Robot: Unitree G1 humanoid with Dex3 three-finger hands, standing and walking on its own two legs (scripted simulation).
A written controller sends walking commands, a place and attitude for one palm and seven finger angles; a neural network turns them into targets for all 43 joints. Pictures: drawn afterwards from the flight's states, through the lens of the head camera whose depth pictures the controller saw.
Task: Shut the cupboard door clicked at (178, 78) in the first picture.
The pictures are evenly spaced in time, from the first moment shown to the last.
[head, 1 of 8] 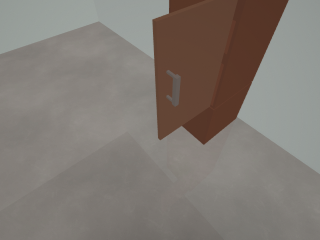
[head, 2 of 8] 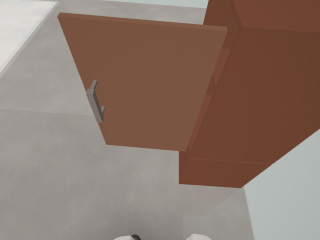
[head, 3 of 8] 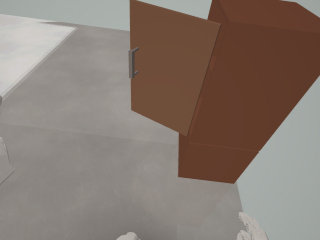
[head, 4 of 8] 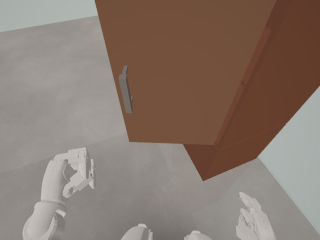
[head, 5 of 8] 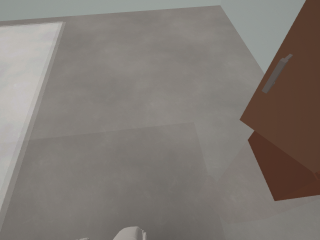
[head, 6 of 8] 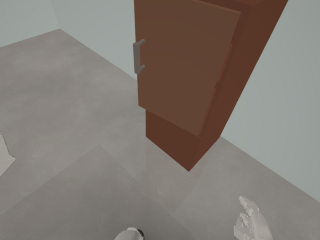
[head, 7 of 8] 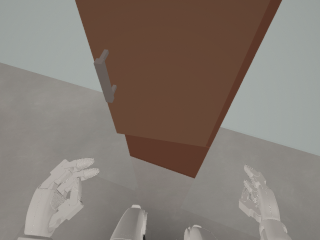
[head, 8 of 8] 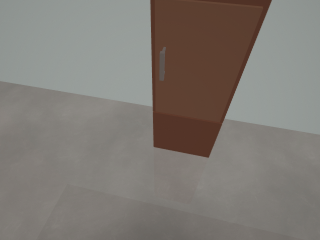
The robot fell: no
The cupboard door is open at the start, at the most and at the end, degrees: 89 89 0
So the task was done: yes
